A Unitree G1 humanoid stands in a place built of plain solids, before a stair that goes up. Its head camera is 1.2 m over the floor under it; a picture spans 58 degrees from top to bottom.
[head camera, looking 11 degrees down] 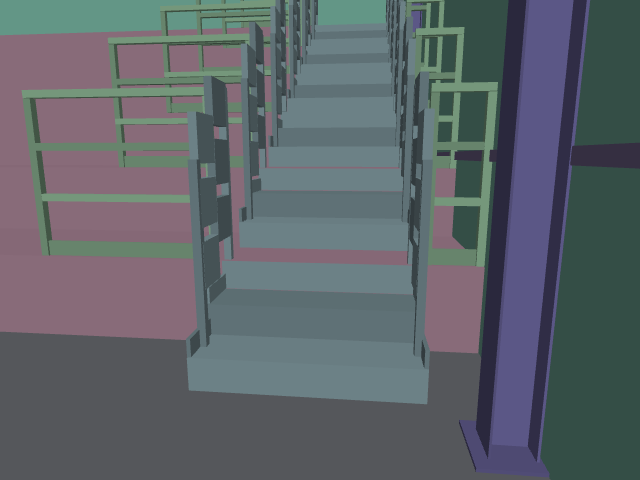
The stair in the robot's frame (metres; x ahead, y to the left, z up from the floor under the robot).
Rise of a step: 0.18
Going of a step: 0.30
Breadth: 1.22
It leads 6 degrees to the right of straight ahead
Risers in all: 3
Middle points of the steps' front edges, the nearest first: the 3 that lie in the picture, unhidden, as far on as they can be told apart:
2.00 0.08 0.18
2.30 0.05 0.37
2.60 0.01 0.55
